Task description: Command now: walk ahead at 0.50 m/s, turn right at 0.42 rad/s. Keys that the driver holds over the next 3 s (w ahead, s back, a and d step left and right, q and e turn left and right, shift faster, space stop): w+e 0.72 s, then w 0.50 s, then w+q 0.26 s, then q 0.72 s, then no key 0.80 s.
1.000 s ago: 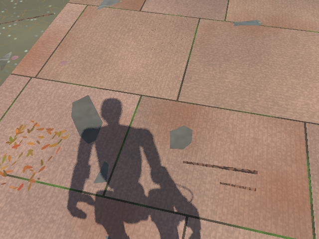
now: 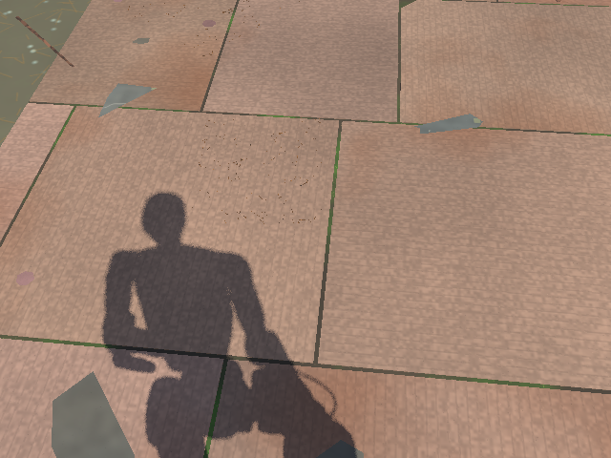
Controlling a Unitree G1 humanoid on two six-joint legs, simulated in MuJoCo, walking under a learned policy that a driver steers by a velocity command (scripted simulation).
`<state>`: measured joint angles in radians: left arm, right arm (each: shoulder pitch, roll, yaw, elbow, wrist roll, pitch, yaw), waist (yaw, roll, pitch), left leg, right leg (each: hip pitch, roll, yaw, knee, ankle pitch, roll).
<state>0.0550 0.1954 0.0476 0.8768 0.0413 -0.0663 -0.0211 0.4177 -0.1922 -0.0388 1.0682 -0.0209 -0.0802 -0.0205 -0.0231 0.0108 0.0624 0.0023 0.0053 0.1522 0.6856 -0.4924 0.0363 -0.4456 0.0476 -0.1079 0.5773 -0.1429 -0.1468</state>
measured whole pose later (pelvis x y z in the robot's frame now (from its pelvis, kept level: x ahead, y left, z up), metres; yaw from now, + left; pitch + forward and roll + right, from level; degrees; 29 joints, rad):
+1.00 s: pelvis +0.51 -0.09 +0.02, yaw -30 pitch +2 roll +1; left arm 0.02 0.23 0.02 0.73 0.05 -0.02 -0.06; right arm 0.45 -0.23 -0.04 0.93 -0.02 -0.08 0.01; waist -0.08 -0.02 0.03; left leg 0.06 0.01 0.19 0.25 -0.34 -0.01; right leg -0.52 -0.02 -0.05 0.59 -0.15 -0.08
